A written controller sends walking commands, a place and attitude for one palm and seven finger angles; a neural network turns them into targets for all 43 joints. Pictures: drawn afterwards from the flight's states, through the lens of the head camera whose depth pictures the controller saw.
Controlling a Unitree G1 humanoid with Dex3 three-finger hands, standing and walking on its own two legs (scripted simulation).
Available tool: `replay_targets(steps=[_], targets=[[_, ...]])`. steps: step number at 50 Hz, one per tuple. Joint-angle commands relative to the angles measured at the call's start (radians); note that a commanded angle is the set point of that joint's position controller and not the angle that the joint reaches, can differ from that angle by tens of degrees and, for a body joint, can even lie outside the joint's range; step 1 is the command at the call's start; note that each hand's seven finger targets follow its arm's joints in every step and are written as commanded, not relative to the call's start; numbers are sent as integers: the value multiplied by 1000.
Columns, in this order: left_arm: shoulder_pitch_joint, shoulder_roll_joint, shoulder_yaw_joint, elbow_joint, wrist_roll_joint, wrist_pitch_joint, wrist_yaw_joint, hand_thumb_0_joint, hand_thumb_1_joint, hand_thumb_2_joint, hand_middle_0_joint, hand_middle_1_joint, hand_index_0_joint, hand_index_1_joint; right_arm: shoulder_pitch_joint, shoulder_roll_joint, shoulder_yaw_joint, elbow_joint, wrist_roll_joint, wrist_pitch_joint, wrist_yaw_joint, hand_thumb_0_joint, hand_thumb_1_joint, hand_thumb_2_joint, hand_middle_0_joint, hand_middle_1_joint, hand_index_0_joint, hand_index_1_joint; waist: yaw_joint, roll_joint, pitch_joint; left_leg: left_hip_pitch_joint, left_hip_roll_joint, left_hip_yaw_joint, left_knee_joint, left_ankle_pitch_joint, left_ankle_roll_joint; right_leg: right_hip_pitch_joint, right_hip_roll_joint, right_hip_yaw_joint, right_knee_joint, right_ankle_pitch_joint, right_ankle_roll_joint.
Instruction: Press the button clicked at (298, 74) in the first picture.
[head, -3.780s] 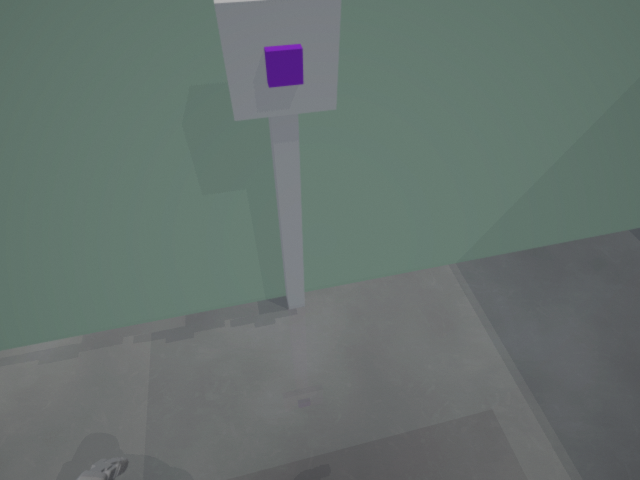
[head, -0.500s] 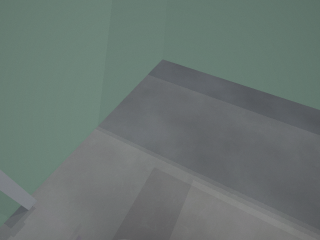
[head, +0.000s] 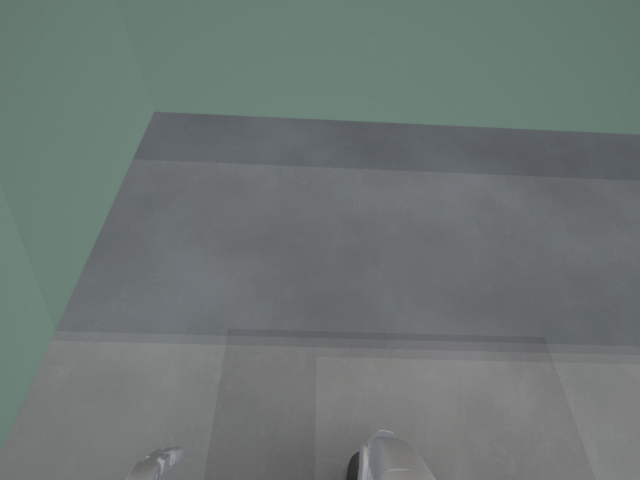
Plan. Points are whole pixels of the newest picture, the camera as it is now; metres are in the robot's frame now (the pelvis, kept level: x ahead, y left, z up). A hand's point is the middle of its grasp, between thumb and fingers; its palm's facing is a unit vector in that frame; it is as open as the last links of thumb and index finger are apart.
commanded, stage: walk to a spot facing it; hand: left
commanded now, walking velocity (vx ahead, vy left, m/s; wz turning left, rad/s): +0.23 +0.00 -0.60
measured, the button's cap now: out of the picture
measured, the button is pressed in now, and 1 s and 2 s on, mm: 0 0 0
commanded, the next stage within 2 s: turn to face it in 0.04 s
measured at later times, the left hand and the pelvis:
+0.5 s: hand (207, 411) +0.24 +0.17 -0.18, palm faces +0.06 -0.99 -0.15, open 7.3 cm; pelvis +0.16 -0.01 -0.01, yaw +1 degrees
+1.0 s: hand (185, 442) +0.20 +0.19 -0.16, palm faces +0.28 -0.92 -0.27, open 7.4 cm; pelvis +0.16 -0.04 +0.00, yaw +15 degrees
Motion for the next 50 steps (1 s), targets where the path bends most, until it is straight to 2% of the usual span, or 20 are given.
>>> replay_targets(steps=[1,2,3,4,5,6,9,11,13,19,23,24,25,26,28,32,41,46,49,50], targets=[[-27,32,1,-90,-1,-53,2,0,900,900,-200,-300,-200,-300,22,-197,-51,-50,-1,-10,-8,0,-900,-900,200,300,200,300,58,171,-44,35,246,-67,110,968,105,127,100,-87,-160,-82,-62],[97,57,9,-55,1,-64,7,0,900,900,-200,-300,-200,-300,-8,-214,-54,-66,6,-9,-6,0,-900,-900,200,300,200,300,122,174,-125,-1,227,-40,279,1015,75,307,130,-105,-224,-35,-77],[243,130,29,-13,3,-80,14,0,900,900,-200,-300,-200,-300,-19,-210,-51,-85,17,-7,7,0,-900,-900,200,300,200,300,195,101,-227,-199,213,-46,508,869,33,628,90,-49,-281,73,-104],[357,249,54,8,-3,-92,30,0,900,900,-200,-300,-200,-300,0,-138,-37,-123,32,-7,13,0,-900,-900,200,300,200,300,222,-116,-362,-561,66,-80,819,-4,-27,956,-218,383,-295,267,-216],[400,321,62,23,-35,-86,41,0,900,900,-200,-300,-200,-300,-93,-125,-32,-167,31,-10,-1,0,-900,-900,200,300,200,300,224,-143,-390,-737,-7,-216,1055,-264,-42,991,-368,621,-345,643,-307],[357,298,63,-2,-34,-81,52,0,900,900,-200,-300,-200,-300,-129,-142,-38,-189,25,-11,-10,0,-900,-900,200,300,200,300,206,-121,-358,-751,22,-338,1087,-165,-36,887,-350,586,-375,635,-309],[148,155,12,-41,-25,-93,72,0,900,900,-200,-300,-200,-300,-120,-109,-26,-123,6,26,-8,0,-900,-900,200,300,200,300,77,28,-164,-619,79,-368,946,4,-28,471,-241,308,-438,589,-221],[76,116,-6,-38,-13,-102,78,0,900,900,-200,-300,-200,-300,-19,-69,-17,-74,4,54,-7,0,-900,-900,200,300,200,300,1,-9,-145,-510,57,-360,831,29,-27,315,-186,175,-465,577,-190],[54,83,-26,-37,-20,-99,77,0,900,900,-200,-300,-200,-300,9,-48,-5,-56,8,70,-4,0,-900,-900,200,300,200,300,-19,-61,-140,-448,32,-346,721,93,-29,241,-135,95,-489,485,-167],[99,90,-23,-9,-16,-79,79,0,900,900,-200,-300,-200,-300,-178,-64,-6,-107,14,65,11,0,-900,-900,200,300,200,300,49,-121,-43,-412,-15,-321,408,119,-17,285,-182,85,-504,270,-149],[140,112,-5,-8,-18,-56,90,0,900,900,-200,-300,-200,-300,-183,-104,-23,-124,8,65,23,0,-900,-900,200,300,200,300,46,-13,-55,-281,-28,-319,173,248,3,314,-193,36,-327,175,-88],[169,90,-3,-17,-22,-46,87,0,900,900,-200,-300,-200,-300,-148,-160,-35,-129,3,62,24,0,-900,-900,200,300,200,300,37,141,-83,-220,51,-454,87,432,49,253,-121,-21,-177,41,-33],[205,45,-5,-40,-30,-41,85,0,900,900,-200,-300,-200,-300,-131,-242,-51,-145,-4,62,21,0,-900,-900,200,300,200,300,44,344,-90,-176,237,-701,-12,647,164,129,-5,-74,11,-290,34],[165,64,-14,-64,-22,-36,89,0,900,900,-200,-300,-200,-300,-117,-260,-55,-140,-3,65,11,0,-900,-900,200,300,200,300,20,369,-110,-190,292,-836,-97,572,243,83,31,6,228,-479,43],[99,80,5,-69,-13,-35,80,0,900,900,-200,-300,-200,-300,-173,-242,-55,-163,0,64,2,0,-900,-900,200,300,200,300,27,187,-96,-251,231,-799,-123,324,230,10,0,101,383,-342,39],[157,79,14,-37,-13,-25,69,0,900,900,-200,-300,-200,-300,-264,-214,-53,-199,8,55,3,0,-900,-900,200,300,200,300,59,108,-142,-282,120,-639,-149,219,173,66,-16,108,332,-172,56],[119,85,16,-77,-16,-18,75,0,900,900,-200,-300,-200,-300,-231,-251,-85,-191,7,72,11,0,-900,-900,200,300,200,300,24,153,-159,-216,98,-739,-129,175,203,70,16,105,135,-224,74],[153,85,9,-93,-24,-17,80,0,900,900,-200,-300,-200,-300,-266,-274,-99,-207,2,87,16,0,-900,-900,200,300,200,300,43,186,-167,-289,70,-811,-109,185,200,207,61,104,-54,-250,54],[278,110,19,-72,-30,-19,84,0,900,900,-200,-300,-200,-300,-324,-266,-106,-237,5,99,23,0,-900,-900,200,300,200,300,101,192,-176,-445,-12,-772,-90,96,117,468,78,69,-342,-131,27],[319,158,30,-68,-20,-25,90,0,900,900,-200,-300,-200,-300,-328,-222,-104,-246,12,104,28,0,-900,-900,200,300,200,300,122,66,-163,-589,-91,-704,45,2,59,589,-31,163,-502,-168,-16]])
